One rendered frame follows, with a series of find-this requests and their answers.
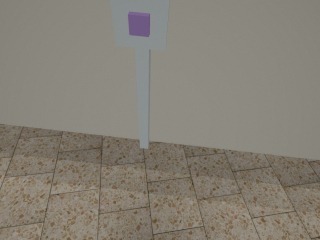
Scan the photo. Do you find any button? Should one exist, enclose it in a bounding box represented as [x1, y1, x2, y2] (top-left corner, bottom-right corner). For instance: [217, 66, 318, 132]
[128, 11, 150, 37]

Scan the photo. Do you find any panel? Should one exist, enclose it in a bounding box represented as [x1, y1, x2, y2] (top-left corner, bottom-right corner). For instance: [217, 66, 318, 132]
[110, 0, 170, 149]

